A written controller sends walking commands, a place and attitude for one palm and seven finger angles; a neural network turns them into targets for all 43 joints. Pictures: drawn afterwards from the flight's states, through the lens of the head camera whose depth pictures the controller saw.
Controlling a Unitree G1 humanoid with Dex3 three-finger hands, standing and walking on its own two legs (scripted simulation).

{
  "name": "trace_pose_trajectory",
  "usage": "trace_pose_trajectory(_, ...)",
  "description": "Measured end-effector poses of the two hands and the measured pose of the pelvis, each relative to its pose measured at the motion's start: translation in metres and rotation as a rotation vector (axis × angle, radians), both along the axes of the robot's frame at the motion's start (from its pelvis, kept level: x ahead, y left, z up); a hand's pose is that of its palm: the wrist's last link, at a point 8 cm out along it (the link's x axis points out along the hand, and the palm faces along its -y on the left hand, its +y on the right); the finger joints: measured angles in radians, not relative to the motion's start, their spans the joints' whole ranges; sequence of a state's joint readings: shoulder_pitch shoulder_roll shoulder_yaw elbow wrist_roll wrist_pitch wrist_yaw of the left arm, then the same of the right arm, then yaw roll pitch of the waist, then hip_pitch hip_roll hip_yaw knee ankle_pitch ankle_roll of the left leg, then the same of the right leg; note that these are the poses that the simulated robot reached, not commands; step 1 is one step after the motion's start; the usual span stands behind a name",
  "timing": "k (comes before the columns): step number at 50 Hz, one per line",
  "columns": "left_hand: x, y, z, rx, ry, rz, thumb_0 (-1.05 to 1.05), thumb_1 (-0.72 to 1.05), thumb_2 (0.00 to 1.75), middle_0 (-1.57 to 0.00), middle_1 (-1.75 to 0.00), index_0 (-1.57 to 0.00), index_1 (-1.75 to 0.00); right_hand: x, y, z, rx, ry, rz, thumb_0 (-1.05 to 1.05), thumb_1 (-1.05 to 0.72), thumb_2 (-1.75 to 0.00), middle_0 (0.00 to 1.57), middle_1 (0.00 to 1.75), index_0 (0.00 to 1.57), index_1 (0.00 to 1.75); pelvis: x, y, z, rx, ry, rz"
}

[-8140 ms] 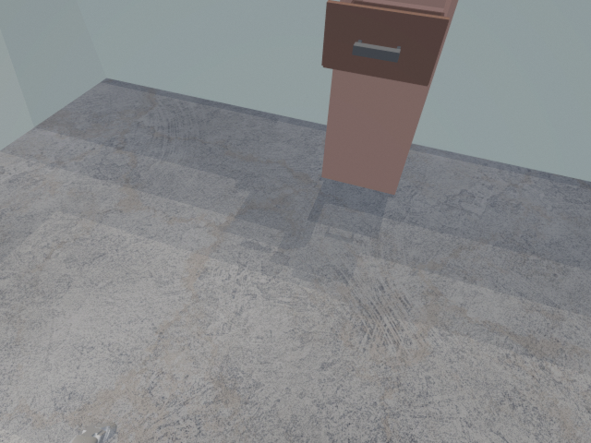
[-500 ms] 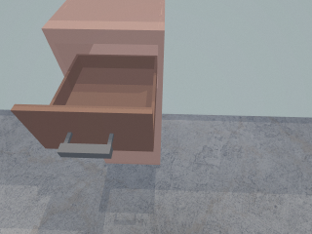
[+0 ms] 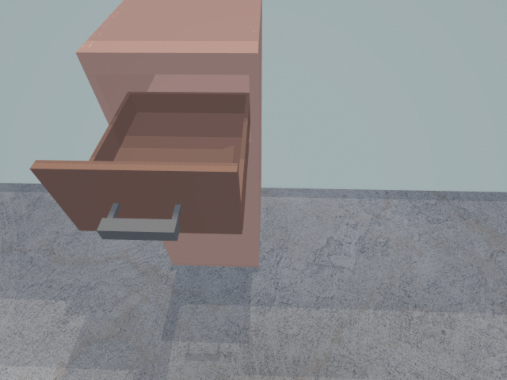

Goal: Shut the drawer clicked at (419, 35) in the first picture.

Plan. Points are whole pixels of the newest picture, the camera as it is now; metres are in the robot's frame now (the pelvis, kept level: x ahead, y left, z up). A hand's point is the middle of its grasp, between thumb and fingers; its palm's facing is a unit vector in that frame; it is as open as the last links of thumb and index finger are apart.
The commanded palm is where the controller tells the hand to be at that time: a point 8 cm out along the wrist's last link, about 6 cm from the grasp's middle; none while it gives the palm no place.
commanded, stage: look again from close up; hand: left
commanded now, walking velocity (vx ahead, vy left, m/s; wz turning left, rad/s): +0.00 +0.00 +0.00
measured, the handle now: (143, 218) +0.36 +0.22 +0.04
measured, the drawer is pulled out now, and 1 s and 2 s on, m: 0.29 0.29 0.29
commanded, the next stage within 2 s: raise the hand and make a fist in 0.60 s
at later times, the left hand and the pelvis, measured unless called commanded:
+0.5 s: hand out of the picture +0.02 +0.17 -0.17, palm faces +0.03 -0.98 -0.19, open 7.3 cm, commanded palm none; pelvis +0.02 +0.00 +0.00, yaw +0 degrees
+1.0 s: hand (162, 323) +0.20 +0.15 +0.02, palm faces +0.02 -1.00 +0.00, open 6.6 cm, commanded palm +0.12 +0.22 -0.03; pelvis +0.00 +0.00 -0.04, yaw +1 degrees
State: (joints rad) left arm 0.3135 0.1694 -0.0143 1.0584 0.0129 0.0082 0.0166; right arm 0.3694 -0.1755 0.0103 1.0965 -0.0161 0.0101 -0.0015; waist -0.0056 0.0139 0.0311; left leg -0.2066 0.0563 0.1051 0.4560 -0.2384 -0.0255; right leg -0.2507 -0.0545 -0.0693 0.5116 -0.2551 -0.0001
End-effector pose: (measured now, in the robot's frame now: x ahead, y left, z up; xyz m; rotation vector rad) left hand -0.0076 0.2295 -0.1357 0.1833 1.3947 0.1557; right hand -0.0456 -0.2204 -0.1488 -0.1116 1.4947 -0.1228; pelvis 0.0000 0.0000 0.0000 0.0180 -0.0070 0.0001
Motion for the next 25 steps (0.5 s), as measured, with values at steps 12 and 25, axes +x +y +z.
trace_pose_trajectory(12, 0.003, -0.020, -0.008, -0.049, 0.029, 0.025, 0.00, 0.90, 0.90, -0.20, -0.30, -0.20, -0.30, 0.012, 0.017, 0.001, 0.023, 0.015, -0.009, 0.00, -0.91, -0.90, 0.19, 0.30, 0.20, 0.30, 0.012, -0.002, 0.002, -0.006, -0.006, 0.006)
trace_pose_trajectory(25, 0.018, -0.015, -0.007, -0.035, 0.005, 0.034, 0.01, 0.91, 0.90, -0.20, -0.30, -0.20, -0.30, 0.061, 0.007, 0.001, -0.008, -0.080, 0.017, 0.02, -0.93, -0.90, 0.19, 0.30, 0.20, 0.30, 0.024, -0.002, 0.002, -0.007, -0.006, 0.004)
